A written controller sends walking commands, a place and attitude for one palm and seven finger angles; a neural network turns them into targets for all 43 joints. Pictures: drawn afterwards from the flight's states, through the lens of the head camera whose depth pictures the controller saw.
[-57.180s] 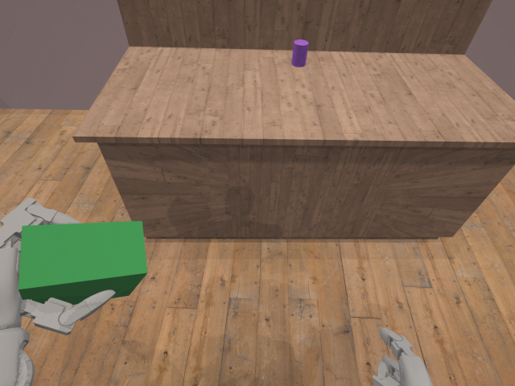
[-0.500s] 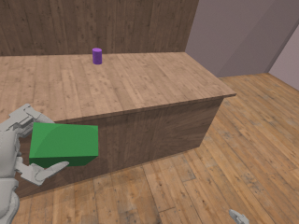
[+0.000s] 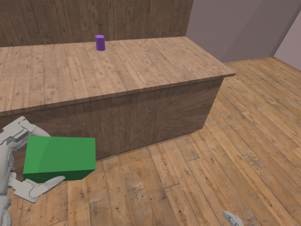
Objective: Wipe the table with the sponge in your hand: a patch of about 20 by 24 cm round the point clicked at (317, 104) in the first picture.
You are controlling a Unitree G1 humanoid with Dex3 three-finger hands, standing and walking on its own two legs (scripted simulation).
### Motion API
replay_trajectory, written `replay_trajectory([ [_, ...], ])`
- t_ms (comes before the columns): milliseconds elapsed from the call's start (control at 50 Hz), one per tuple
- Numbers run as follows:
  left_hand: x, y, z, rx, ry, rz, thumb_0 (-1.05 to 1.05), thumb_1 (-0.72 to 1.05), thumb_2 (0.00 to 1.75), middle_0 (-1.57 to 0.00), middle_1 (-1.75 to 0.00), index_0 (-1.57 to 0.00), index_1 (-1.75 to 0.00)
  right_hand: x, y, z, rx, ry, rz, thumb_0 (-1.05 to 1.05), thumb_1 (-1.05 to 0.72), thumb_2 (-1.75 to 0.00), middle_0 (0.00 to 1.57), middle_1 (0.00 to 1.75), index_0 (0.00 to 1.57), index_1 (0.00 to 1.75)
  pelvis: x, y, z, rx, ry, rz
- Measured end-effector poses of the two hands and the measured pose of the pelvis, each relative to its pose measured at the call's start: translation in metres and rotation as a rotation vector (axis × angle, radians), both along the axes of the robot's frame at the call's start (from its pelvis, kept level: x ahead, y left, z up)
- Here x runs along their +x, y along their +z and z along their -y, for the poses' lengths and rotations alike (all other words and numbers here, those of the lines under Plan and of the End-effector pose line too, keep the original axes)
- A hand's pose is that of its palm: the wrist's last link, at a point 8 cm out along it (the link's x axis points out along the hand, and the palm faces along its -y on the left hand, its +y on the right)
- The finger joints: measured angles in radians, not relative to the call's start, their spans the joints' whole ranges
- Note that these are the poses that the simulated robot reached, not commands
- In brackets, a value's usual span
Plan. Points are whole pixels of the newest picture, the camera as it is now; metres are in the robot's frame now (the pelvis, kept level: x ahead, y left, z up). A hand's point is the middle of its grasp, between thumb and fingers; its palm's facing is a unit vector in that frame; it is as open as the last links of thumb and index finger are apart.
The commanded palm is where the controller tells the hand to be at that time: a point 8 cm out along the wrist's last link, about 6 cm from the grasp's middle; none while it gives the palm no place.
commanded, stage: stop stepping back and stand still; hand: left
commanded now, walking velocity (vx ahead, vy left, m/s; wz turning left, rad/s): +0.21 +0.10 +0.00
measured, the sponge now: (68, 161) +0.21 +0.19 +0.13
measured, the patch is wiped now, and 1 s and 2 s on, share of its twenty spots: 1.00 1.00 1.00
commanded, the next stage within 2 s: stand and wait in 0.60 s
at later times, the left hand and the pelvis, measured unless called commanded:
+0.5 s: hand (21, 172) +0.16 +0.25 +0.17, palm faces +0.39 -0.88 -0.28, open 10.3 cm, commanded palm +0.12 +0.29 +0.20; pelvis -0.03 +0.00 +0.00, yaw +1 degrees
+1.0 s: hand (4, 153) +0.19 +0.29 +0.18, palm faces +0.46 -0.82 -0.33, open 10.3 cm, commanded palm +0.14 +0.31 +0.20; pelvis -0.01 +0.03 +0.02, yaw +2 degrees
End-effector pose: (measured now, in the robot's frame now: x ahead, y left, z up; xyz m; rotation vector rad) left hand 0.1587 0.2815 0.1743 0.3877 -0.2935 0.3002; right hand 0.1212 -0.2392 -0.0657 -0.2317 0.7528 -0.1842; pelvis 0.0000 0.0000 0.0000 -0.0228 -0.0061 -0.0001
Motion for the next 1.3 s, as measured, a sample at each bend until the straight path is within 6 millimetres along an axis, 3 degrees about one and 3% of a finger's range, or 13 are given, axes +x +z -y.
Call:
replay_trajectory([
  [80,-0.012,0.005,-0.003,-0.003,-0.019,0.067,-0.01,-0.56,1.07,-0.74,-1.34,-0.74,-1.37,0.001,0.021,0.003,-0.087,0.012,0.089,0.02,-0.91,-0.9,0.2,0.3,0.2,0.3,-0.019,-0.003,-0.006,0.007,-0.008,-0.007],
  [180,-0.011,0.027,-0.016,0.039,0.036,0.078,-0.01,-0.56,1.07,-0.74,-1.33,-0.75,-1.37,-0.005,0.037,-0.006,-0.021,-0.012,0.182,0.01,-0.91,-0.9,0.2,0.3,0.2,0.3,-0.027,0.011,-0.009,0.012,-0.001,0.014],
  [280,-0.015,0.033,-0.02,0.017,0.077,0.036,-0.01,-0.56,1.07,-0.74,-1.34,-0.74,-1.37,-0.02,0.026,-0.016,0.04,-0.011,0.12,0.01,-0.91,-0.9,0.2,0.3,0.2,0.3,-0.029,0.021,-0.007,-0.014,0.007,0.003],
  [400,-0.026,0.006,-0.004,0.011,0.067,-0.023,-0.01,-0.56,1.07,-0.74,-1.34,-0.74,-1.37,-0.027,-0.006,-0.007,0.03,0.025,0.007,0.01,-0.9,-0.9,0.2,0.3,0.2,0.3,-0.034,0.004,0.001,-0.045,0.024,0.014],
  [460,-0.033,0.003,-0.002,-0.038,0.049,-0.002,-0.01,-0.56,1.07,-0.74,-1.34,-0.74,-1.37,-0.028,-0.004,-0.003,-0.005,0.021,-0.046,0.01,-0.91,-0.9,0.2,0.3,0.2,0.3,-0.035,0.005,-0.002,-0.045,0.032,0.028],
  [540,-0.036,0.012,-0.01,-0.012,0.035,0.095,-0.01,-0.56,1.07,-0.74,-1.34,-0.74,-1.37,-0.018,0.009,0.001,-0.074,0.006,0.018,0.02,-0.91,-0.9,0.2,0.3,0.2,0.3,-0.036,-0.002,-0.009,-0.041,0.02,0.031],
  [680,-0.019,0.035,-0.02,0.051,0.083,0.096,-0.01,-0.56,1.07,-0.74,-1.34,-0.74,-1.37,0.0,0.024,-0.019,0.008,0.024,0.118,0.01,-0.91,-0.9,0.2,0.3,0.2,0.3,-0.031,0.012,-0.008,-0.007,0.02,0.036],
  [800,-0.018,0.013,-0.017,-0.001,0.063,0.015,-0.01,-0.56,1.07,-0.74,-1.34,-0.74,-1.37,0.011,0.015,-0.027,0.018,0.051,0.076,0.01,-0.91,-0.9,0.2,0.3,0.2,0.3,-0.024,0.01,-0.015,-0.034,0.036,0.027],
  [880,-0.019,0.003,-0.028,-0.031,0.078,-0.027,-0.01,-0.56,1.07,-0.74,-1.34,-0.74,-1.37,0.013,0.021,-0.032,-0.02,0.04,0.045,0.01,-0.91,-0.9,0.2,0.3,0.2,0.3,-0.017,0.014,-0.023,-0.009,0.023,0.023],
  [1040,-0.005,0.02,-0.046,0.001,0.151,0.019,-0.01,-0.56,1.07,-0.74,-1.34,-0.74,-1.37,0.037,0.027,-0.049,-0.009,0.085,0.063,0.01,-0.91,-0.9,0.2,0.3,0.2,0.3,-0.006,0.022,-0.028,0.0,0.034,0.009],
  [1180,0.007,0.017,-0.033,-0.024,0.096,-0.008,-0.01,-0.56,1.07,-0.74,-1.34,-0.74,-1.37,0.058,0.036,-0.056,0.023,0.096,0.117,0.01,-0.91,-0.9,0.2,0.3,0.2,0.3,-0.002,0.024,-0.029,0.0,0.027,0.004],
  [1300,0.002,0.016,-0.029,-0.01,0.09,-0.043,-0.01,-0.56,1.07,-0.74,-1.34,-0.74,-1.37,0.063,0.041,-0.05,0.017,0.095,0.126,0.01,-0.91,-0.9,0.2,0.3,0.2,0.3,-0.001,0.025,-0.024,0.001,0.027,0.002],
])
